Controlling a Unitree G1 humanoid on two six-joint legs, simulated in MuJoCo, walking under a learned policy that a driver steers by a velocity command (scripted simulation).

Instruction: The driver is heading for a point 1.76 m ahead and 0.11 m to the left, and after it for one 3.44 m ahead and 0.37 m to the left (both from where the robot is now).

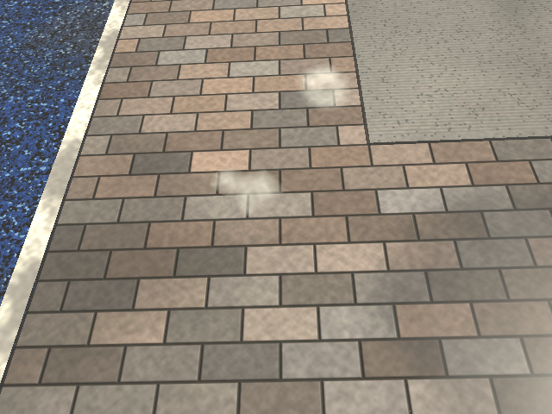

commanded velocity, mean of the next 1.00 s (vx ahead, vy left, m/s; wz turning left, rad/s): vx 0.01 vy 0.00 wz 0.25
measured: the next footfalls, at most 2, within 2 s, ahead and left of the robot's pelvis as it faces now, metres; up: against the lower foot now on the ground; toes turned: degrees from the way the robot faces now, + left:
left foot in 0.22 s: +0.04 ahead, +0.14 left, +0.00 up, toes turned +11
right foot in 0.62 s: +0.08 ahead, -0.09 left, +0.00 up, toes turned +14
